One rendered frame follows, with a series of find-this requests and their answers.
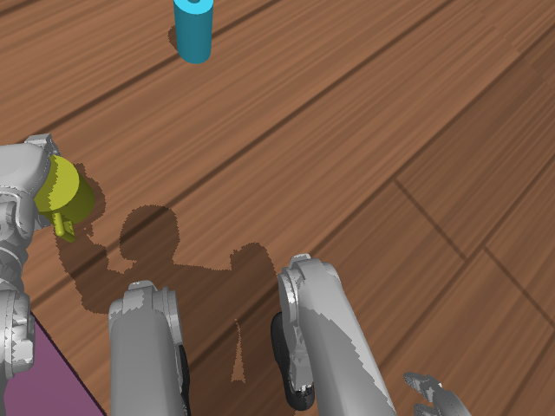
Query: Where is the right robot foot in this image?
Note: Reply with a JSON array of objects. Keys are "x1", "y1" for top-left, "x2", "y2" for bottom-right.
[{"x1": 271, "y1": 311, "x2": 315, "y2": 411}]

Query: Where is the left robot hand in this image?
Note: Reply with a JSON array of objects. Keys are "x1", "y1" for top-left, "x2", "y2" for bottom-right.
[{"x1": 0, "y1": 133, "x2": 61, "y2": 231}]

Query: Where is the right robot hand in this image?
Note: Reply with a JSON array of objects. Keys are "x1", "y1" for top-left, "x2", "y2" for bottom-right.
[{"x1": 403, "y1": 372, "x2": 472, "y2": 416}]

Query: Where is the left robot arm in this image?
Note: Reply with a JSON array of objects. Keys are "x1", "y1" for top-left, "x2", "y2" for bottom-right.
[{"x1": 0, "y1": 187, "x2": 36, "y2": 416}]

